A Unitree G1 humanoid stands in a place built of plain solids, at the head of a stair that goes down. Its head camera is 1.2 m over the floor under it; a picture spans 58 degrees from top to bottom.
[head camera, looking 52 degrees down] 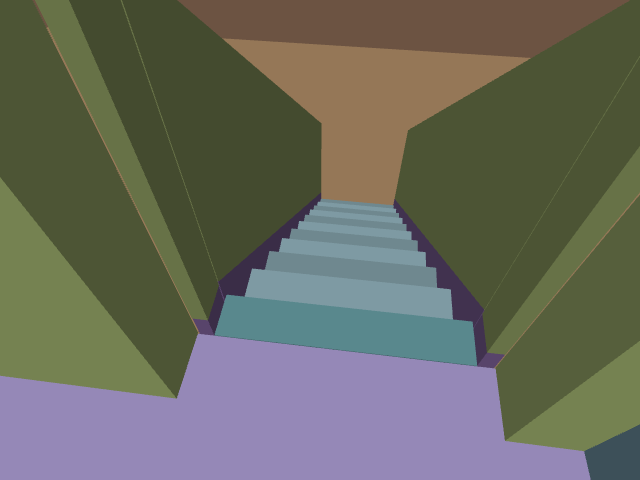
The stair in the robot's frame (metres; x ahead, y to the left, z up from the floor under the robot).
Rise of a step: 0.22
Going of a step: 0.25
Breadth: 0.78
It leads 7 degrees to the right of straight ahead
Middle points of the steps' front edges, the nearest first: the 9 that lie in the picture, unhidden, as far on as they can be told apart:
0.67 -0.08 0.00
0.92 -0.12 -0.22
1.17 -0.15 -0.43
1.41 -0.18 -0.65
1.66 -0.21 -0.87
1.91 -0.24 -1.08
2.16 -0.27 -1.30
2.40 -0.30 -1.52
2.65 -0.33 -1.73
